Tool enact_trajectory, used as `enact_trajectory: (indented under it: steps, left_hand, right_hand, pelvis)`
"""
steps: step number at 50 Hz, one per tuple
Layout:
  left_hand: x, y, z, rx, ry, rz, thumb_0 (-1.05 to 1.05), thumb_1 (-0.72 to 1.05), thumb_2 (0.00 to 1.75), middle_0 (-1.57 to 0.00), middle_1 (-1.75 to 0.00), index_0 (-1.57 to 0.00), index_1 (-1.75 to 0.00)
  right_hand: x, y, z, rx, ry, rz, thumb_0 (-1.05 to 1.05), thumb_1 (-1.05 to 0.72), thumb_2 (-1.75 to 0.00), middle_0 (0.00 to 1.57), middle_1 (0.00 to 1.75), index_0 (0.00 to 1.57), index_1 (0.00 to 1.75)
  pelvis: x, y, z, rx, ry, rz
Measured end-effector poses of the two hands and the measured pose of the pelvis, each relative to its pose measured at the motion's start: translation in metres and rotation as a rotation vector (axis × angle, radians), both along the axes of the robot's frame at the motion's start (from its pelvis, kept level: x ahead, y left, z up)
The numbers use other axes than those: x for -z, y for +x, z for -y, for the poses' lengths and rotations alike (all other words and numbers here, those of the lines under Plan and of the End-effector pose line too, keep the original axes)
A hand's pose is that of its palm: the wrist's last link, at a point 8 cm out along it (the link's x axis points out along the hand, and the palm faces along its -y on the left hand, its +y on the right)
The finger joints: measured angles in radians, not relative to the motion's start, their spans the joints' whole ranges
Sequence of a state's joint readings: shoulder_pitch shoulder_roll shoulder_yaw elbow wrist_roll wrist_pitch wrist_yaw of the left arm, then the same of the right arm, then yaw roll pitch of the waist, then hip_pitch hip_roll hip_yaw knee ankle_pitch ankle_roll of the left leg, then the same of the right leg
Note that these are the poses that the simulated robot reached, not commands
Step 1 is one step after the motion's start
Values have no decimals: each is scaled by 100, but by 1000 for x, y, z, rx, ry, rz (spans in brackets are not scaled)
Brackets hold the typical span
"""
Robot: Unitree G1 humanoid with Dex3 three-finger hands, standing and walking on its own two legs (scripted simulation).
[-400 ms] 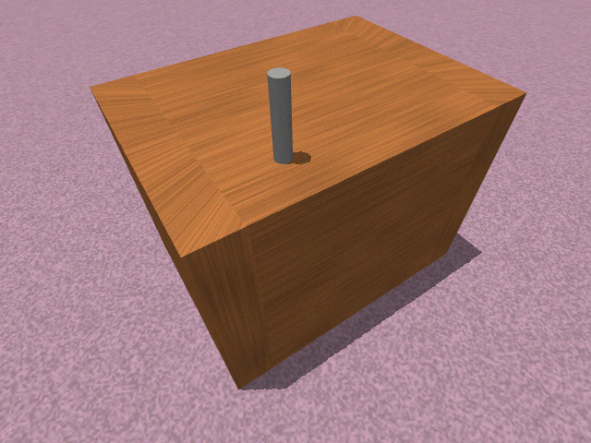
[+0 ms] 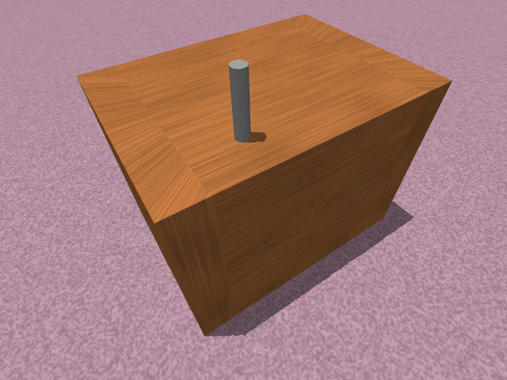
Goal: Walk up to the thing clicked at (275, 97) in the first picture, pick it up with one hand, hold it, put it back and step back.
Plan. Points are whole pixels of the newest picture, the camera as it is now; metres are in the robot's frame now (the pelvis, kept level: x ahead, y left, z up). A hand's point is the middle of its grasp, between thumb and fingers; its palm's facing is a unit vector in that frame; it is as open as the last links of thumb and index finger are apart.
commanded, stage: stand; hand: right
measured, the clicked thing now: (240, 104) +0.69 +0.07 +0.07
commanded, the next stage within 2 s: walk up in 0.72 s
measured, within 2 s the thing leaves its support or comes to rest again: neither
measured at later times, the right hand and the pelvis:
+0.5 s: hand out of the picture +0.08 -0.25 -0.16, palm faces -0.03 +0.94 -0.33, open 7.4 cm; pelvis +0.00 +0.00 +0.00, yaw +0 degrees
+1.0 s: hand out of the picture +0.14 -0.25 -0.15, palm faces -0.24 +0.88 -0.40, open 7.4 cm; pelvis +0.05 +0.01 -0.01, yaw +11 degrees
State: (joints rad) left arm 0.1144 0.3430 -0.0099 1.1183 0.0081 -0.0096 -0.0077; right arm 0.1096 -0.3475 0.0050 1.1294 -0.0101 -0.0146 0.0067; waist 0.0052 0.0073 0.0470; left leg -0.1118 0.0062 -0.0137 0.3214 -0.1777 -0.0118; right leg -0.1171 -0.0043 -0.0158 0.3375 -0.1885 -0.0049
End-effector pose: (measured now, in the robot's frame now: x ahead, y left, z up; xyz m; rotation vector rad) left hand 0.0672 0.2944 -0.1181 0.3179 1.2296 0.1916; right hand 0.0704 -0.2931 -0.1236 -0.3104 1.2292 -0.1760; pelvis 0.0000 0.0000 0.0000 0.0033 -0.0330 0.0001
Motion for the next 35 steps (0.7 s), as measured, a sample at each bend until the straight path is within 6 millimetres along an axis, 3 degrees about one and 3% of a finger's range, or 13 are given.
enact_trajectory:
  steps: [35]
  left_hand:
    - [-1, 4, 0, -2, 5, -8, 0, 91, 89, -21, -30, -21, -30]
  right_hand:
    - [1, 2, 1, 4, 1, -13, 1, -90, -89, 20, 30, 21, 30]
  pelvis:
    - [-1, 6, 1, 0, -1, -4]
